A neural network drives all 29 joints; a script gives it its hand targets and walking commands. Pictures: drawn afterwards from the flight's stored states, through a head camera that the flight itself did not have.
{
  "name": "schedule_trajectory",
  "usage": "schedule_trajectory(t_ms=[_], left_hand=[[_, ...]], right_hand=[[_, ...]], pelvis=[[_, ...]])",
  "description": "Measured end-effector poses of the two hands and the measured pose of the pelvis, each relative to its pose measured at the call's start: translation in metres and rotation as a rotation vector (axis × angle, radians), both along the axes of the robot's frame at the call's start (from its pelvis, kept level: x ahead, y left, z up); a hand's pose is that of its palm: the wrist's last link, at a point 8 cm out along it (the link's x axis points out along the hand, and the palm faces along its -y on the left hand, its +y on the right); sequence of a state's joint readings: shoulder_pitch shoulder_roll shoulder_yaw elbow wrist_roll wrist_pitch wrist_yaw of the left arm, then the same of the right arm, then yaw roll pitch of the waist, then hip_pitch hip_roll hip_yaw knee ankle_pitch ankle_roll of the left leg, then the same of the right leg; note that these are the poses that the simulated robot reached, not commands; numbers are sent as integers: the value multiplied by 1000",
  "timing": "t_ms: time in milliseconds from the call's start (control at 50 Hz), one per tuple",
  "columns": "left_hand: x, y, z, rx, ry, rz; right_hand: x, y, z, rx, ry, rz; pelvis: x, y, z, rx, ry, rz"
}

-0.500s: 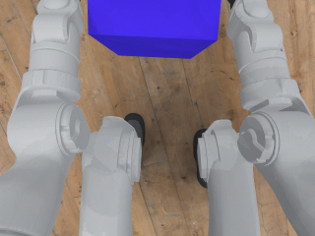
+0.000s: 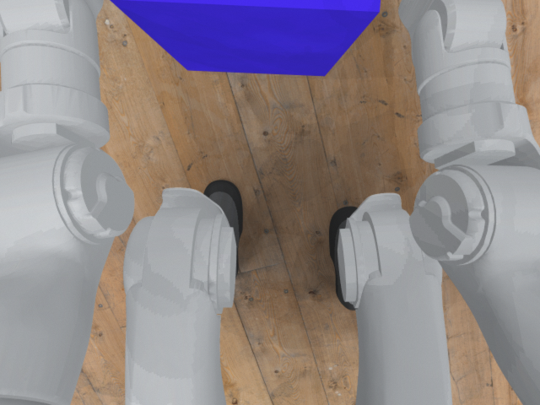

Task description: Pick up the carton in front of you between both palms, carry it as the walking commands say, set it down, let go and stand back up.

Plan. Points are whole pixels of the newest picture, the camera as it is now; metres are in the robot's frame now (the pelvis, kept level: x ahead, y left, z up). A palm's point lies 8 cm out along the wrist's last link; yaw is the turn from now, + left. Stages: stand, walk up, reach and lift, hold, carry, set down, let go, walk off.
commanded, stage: set down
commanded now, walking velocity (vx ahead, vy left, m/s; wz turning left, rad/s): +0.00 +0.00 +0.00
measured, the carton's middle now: out of the picture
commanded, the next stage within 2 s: let go in 1.52 s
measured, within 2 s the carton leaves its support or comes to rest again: rests again in 0.32 s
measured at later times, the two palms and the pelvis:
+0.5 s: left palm out of the picture +0.54 +0.28 -0.19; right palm out of the picture +0.56 -0.12 -0.19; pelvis +0.00 +0.00 -0.01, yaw +0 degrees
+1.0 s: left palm out of the picture +0.57 +0.28 -0.01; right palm out of the picture +0.59 -0.10 -0.01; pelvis +0.01 +0.01 +0.09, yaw +0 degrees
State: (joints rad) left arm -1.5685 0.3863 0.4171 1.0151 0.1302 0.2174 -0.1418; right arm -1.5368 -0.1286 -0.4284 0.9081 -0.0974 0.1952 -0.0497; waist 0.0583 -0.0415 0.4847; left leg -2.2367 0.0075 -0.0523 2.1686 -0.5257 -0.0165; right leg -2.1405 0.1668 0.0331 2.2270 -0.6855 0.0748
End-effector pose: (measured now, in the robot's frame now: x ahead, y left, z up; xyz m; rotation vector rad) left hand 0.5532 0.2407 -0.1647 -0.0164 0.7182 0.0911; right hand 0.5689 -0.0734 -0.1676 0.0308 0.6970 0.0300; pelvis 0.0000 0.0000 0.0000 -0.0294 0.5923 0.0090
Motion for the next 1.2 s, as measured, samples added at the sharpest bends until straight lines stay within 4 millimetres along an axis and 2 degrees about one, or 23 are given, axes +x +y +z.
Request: schedule_trajectory(t_ms=[220, 280, 360, 420, 520, 580, 640, 760, 900, 1020, 1120, 1200], left_hand=[[4, 1, -8, -13, -13, -1], [-3, 1, -20, 14, 24, -13], [-27, 14, -47, 87, 113, 33], [-29, 30, -47, 125, 86, 95], [-6, 35, -16, 111, -15, 117], [9, 32, 10, 73, -76, 124], [12, 31, 30, 49, -88, 121], [3, 31, 71, 55, -59, 105], [9, 38, 127, 74, -69, 104], [14, 35, 156, 76, -89, 88], [8, 37, 172, 79, -81, 89], [3, 44, 195, 90, -75, 89]], right_hand=[[4, -2, -7, -1, -21, 4], [-1, -3, -17, -57, 7, 48], [-18, -21, -40, -138, 83, 37], [-15, -38, -39, -149, 53, -5], [-3, -47, -20, -130, -9, -31], [5, -41, 3, -121, -47, -26], [9, -31, 28, -126, -64, -16], [10, -16, 79, -134, -57, -29], [20, -19, 131, -130, -56, -64], [21, -27, 159, -134, -75, -77], [14, -31, 178, -144, -78, -73], [12, -31, 201, -145, -76, -67]], pelvis=[[7, 2, -3, -5, -1, 2], [7, 2, -2, -4, -14, 6], [9, 2, 0, -4, -2, 2], [9, 3, -3, -4, 2, -3], [3, 4, -10, 4, -24, -2], [-2, 3, -10, 3, -39, 2], [-5, 2, -3, -1, -38, 7], [-3, 3, 28, -17, 16, 18], [6, 8, 67, -37, 118, 32], [13, 13, 90, -41, 184, 33], [15, 14, 117, -39, 217, 30], [17, 14, 142, -34, 227, 30]])
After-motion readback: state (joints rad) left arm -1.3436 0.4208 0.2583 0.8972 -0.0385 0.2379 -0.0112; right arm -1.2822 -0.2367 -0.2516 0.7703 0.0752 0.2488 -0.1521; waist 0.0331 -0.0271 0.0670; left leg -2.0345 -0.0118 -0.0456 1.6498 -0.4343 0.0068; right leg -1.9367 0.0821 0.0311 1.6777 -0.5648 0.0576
